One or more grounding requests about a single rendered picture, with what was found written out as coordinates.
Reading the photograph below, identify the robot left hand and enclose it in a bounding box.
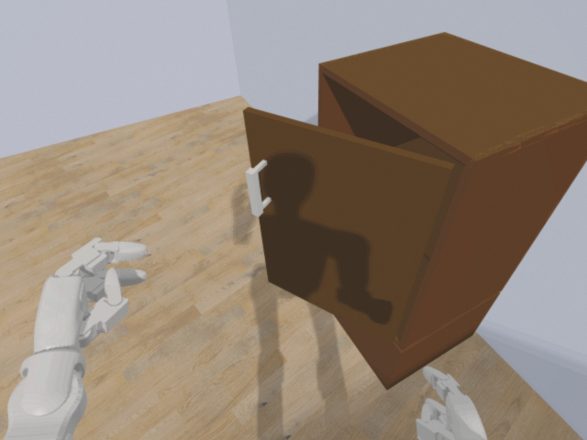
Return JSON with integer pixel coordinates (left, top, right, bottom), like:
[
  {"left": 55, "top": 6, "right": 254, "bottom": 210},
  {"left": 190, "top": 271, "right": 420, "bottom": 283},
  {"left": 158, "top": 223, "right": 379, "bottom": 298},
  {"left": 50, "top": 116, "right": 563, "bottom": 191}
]
[{"left": 34, "top": 237, "right": 148, "bottom": 355}]

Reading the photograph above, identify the robot right hand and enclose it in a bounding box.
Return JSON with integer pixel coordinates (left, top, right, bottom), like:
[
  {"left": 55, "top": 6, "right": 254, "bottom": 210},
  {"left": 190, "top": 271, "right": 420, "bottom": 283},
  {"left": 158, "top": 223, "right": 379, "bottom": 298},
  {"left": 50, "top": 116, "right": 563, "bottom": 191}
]
[{"left": 416, "top": 366, "right": 487, "bottom": 440}]

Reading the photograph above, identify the cupboard door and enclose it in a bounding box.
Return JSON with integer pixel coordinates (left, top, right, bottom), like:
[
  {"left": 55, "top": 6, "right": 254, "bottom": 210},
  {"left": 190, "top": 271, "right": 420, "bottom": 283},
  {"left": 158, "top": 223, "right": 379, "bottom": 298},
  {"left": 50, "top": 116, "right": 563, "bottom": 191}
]
[{"left": 243, "top": 107, "right": 455, "bottom": 344}]

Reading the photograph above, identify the left robot forearm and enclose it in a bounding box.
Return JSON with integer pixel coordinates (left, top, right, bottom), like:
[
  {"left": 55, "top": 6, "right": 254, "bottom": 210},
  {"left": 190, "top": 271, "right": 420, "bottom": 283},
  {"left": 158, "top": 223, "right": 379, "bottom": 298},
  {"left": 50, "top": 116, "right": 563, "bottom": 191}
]
[{"left": 4, "top": 349, "right": 87, "bottom": 440}]

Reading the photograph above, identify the handle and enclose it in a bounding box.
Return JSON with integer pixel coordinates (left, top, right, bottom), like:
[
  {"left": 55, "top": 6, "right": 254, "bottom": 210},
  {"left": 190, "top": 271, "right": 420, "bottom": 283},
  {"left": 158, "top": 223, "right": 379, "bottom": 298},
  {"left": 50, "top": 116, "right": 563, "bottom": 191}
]
[{"left": 246, "top": 160, "right": 271, "bottom": 217}]

